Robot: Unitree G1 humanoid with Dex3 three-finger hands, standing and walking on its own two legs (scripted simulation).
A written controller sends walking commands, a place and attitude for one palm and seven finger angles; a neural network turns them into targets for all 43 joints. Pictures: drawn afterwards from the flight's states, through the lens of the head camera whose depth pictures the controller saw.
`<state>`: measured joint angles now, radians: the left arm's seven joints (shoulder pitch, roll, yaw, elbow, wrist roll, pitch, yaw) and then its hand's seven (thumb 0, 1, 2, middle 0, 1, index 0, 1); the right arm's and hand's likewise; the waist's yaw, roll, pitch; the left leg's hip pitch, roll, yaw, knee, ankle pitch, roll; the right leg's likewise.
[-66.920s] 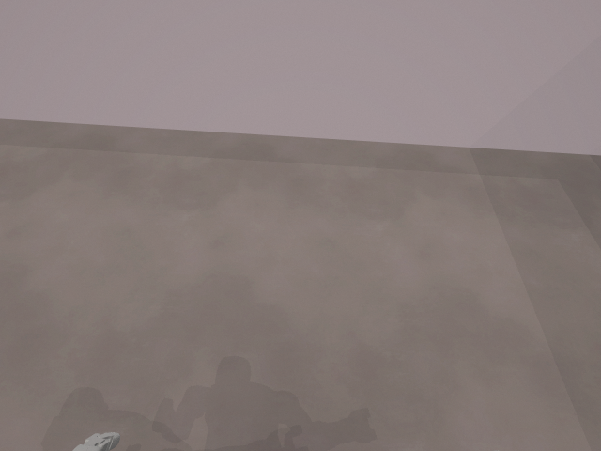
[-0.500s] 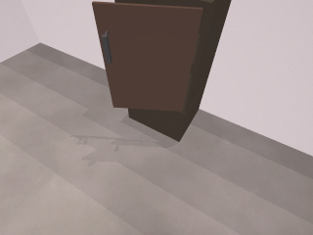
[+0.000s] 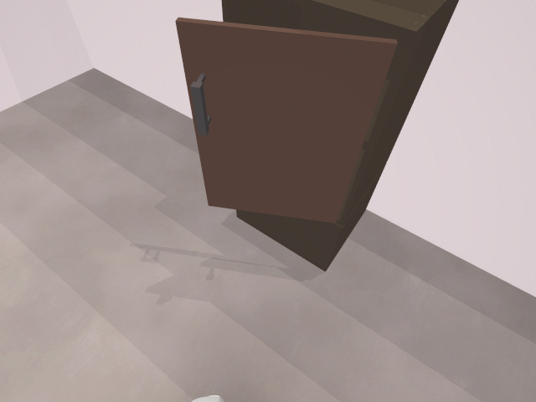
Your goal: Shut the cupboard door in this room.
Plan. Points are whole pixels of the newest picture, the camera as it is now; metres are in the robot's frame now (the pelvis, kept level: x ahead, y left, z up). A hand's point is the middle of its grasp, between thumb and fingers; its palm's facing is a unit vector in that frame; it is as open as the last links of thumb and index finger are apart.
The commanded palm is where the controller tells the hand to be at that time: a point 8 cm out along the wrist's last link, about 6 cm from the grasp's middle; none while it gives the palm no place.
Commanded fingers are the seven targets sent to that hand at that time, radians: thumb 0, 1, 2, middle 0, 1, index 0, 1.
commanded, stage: take the last steps up to it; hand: left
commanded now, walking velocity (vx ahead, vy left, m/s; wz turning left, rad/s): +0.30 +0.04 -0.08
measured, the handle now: (202, 105) +0.71 +0.21 +0.02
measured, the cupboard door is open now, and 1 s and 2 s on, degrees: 27 27 27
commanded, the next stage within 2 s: come to a stop and stand still in 0.36 s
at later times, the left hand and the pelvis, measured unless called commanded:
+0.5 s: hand (174, 356) +0.21 +0.18 -0.16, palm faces +0.02 -0.98 -0.20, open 7.4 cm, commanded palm none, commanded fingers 0.00 0.90 0.90 -0.20 -0.30 -0.20 -0.30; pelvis +0.19 +0.00 +0.01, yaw -2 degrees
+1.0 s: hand (187, 294) +0.33 +0.19 -0.16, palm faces -0.04 -0.95 -0.31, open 7.4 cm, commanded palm none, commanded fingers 0.00 0.90 0.90 -0.20 -0.30 -0.20 -0.30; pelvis +0.22 -0.02 -0.01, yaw -3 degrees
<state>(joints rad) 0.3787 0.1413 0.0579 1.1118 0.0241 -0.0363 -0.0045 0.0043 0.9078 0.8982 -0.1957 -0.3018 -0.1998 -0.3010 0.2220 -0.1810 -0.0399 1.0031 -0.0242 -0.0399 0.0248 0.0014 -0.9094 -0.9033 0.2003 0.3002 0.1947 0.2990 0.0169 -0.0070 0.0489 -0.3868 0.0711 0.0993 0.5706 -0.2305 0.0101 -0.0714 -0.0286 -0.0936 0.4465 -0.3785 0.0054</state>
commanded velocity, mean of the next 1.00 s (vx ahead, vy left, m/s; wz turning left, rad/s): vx -0.02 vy -0.01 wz -0.01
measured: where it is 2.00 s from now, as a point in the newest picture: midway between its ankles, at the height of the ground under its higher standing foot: outside the picture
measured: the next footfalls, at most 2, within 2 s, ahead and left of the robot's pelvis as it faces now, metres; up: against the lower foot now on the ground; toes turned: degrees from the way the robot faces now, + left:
left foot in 0.02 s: +0.11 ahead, +0.13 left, +0.00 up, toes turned +6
right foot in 0.28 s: +0.19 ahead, -0.11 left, +0.00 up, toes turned -7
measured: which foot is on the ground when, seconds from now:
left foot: up 0.00-0.00, down 0.02-0.28, up 0.30-0.54, down 0.56-0.90, up 0.92-1.00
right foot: down 0.00-0.02, up 0.04-0.26, down 0.28-0.62, up 0.64-0.88, down 0.90-1.00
